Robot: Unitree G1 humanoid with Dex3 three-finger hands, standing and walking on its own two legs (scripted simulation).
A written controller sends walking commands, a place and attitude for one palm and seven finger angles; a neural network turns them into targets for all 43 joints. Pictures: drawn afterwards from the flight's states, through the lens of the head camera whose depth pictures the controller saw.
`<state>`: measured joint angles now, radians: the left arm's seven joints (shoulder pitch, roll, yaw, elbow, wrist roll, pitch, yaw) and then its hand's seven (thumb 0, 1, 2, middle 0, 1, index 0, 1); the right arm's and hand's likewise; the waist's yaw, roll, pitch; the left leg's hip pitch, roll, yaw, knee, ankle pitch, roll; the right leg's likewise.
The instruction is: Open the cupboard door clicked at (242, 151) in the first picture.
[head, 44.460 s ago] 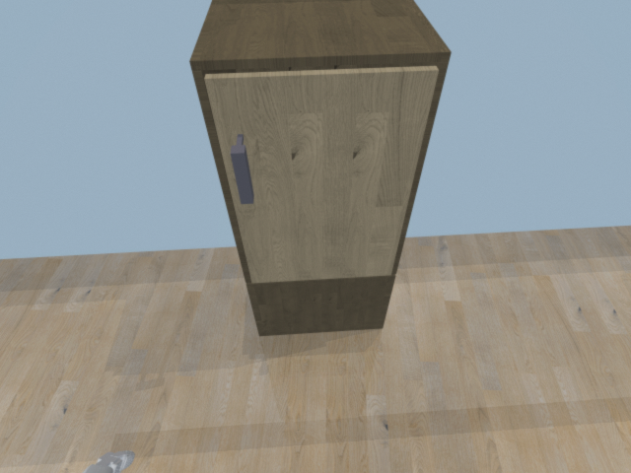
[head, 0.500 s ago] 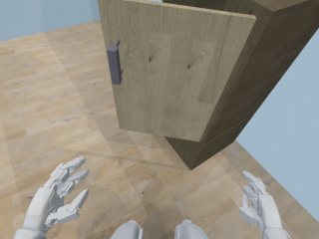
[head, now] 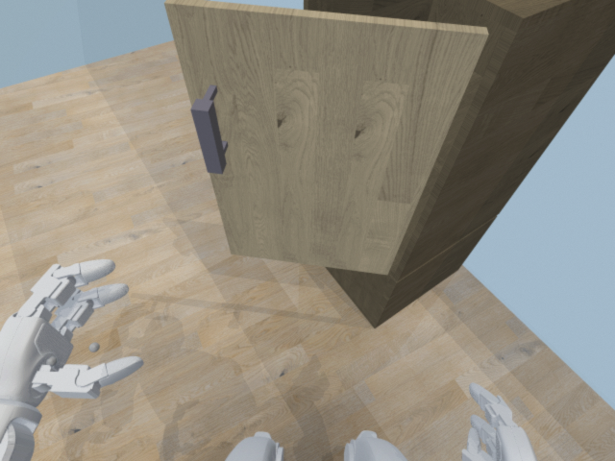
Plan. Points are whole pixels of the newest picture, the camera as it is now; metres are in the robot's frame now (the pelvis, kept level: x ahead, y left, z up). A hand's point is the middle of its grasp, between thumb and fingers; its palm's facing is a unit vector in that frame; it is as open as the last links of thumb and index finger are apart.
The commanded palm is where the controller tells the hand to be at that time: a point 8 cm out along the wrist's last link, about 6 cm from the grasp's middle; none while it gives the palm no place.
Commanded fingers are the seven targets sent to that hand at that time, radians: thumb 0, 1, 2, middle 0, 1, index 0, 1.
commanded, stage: raise the hand with hooked fingers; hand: left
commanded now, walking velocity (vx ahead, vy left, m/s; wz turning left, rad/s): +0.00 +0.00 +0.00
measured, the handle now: (214, 130) +0.57 +0.19 +0.08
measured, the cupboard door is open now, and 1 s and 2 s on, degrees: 48 48 48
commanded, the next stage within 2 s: move the hooked fingers beside the handle in 1.18 s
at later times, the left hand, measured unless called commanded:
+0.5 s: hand (80, 307) +0.26 +0.27 +0.08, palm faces -0.07 -1.00 -0.07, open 13.8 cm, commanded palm +0.25 +0.33 +0.09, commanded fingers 0.00 -0.50 0.30 -0.30 -1.20 -0.30 -1.20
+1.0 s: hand (71, 277) +0.29 +0.29 +0.10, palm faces -0.05 -1.00 -0.04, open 14.0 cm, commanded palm +0.27 +0.33 +0.10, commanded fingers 0.00 -0.50 0.30 -0.30 -1.20 -0.30 -1.20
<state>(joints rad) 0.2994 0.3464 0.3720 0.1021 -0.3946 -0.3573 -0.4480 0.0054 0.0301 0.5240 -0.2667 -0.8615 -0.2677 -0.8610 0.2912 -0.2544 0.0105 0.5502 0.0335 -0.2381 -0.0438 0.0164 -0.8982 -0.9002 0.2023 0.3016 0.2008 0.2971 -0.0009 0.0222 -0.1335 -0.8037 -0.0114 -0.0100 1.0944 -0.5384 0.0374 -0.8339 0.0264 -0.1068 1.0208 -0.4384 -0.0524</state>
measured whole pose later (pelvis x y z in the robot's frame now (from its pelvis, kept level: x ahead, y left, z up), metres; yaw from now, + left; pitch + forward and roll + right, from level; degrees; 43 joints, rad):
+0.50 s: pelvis +0.00 +0.02 +0.02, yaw +0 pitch +11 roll -3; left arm 0.08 0.42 0.36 0.29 -0.35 -0.24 -0.52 -0.01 -0.47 0.31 -0.30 -1.18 -0.30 -1.18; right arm 0.28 -0.27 0.05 0.51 0.04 -0.23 -0.06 0.01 -0.90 -0.90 0.20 0.30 0.20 0.30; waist 0.00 0.03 -0.11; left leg -0.69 -0.02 0.00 0.99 -0.49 0.06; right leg -0.71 0.02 -0.09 0.91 -0.39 -0.03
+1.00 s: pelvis +0.00 +0.02 +0.03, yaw +0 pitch +11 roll -2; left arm -0.04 0.45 0.42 0.42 -0.36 -0.26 -0.56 -0.01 -0.50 0.30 -0.30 -1.20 -0.30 -1.20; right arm 0.31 -0.29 0.04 0.53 0.04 -0.19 -0.06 0.01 -0.90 -0.90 0.20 0.30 0.20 0.30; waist -0.01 0.01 -0.10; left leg -0.65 -0.03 0.01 0.92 -0.47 0.06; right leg -0.68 0.02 -0.08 0.85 -0.37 -0.03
